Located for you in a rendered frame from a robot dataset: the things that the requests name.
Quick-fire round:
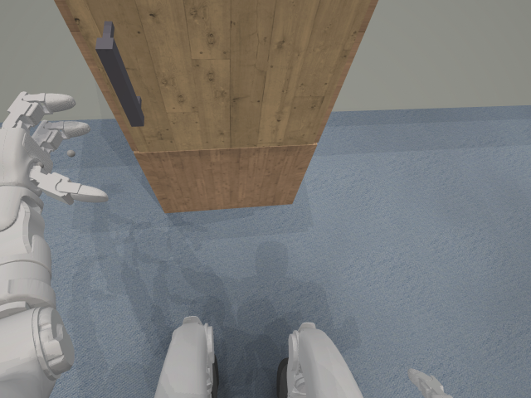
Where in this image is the left robot upper arm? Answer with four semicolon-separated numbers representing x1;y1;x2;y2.
0;307;75;398

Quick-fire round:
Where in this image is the cupboard door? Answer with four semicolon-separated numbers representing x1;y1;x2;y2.
65;0;371;153

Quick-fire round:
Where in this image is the left robot hand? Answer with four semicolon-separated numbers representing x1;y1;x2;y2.
0;91;109;205

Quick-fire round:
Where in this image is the handle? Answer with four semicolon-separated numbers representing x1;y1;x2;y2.
95;22;144;127

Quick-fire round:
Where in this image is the robot right thigh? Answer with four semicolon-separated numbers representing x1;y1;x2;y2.
289;328;363;398

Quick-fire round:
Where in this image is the right robot hand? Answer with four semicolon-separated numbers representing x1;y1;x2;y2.
407;368;453;398

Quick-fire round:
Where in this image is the robot left thigh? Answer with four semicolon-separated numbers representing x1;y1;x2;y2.
154;322;215;398

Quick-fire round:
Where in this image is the robot thigh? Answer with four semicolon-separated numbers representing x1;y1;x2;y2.
289;328;363;398
154;322;215;398

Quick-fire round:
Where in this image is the robot left forearm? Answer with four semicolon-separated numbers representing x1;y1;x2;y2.
0;186;56;319

